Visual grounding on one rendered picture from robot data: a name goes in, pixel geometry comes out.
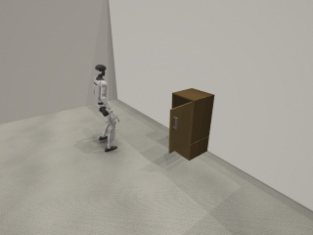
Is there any robot right forearm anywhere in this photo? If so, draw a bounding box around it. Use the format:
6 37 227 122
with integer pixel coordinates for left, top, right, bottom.
102 97 113 114

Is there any humanoid robot torso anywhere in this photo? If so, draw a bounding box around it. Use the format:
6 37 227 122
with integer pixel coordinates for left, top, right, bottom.
94 79 108 112

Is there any right robot upper arm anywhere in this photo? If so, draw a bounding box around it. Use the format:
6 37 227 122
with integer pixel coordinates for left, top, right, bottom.
100 81 108 101

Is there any cupboard door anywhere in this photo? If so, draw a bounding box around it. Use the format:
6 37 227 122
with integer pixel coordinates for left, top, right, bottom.
168 102 192 154

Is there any robot right hand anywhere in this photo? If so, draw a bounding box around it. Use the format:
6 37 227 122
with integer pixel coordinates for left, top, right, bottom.
111 113 120 124

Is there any handle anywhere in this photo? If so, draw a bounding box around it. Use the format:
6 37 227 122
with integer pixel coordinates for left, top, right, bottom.
173 117 178 129

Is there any right robot foot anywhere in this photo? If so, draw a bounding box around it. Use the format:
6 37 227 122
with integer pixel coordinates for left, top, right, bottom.
105 146 117 152

